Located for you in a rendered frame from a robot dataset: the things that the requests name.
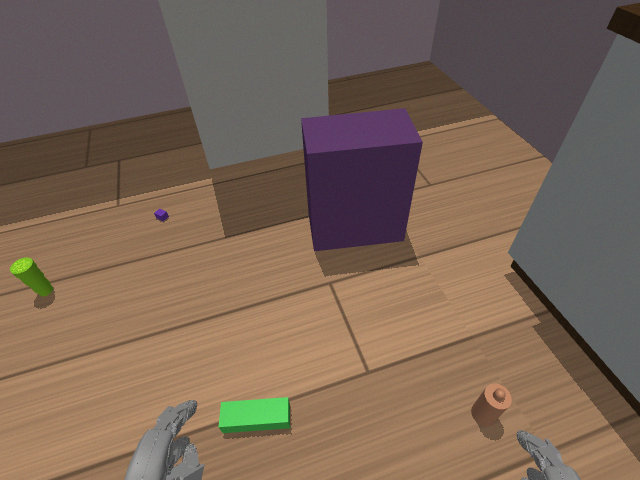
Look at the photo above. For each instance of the right robot hand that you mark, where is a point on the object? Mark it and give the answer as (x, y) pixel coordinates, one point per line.
(547, 458)

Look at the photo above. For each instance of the left robot hand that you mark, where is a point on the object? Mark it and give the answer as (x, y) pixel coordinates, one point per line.
(156, 452)

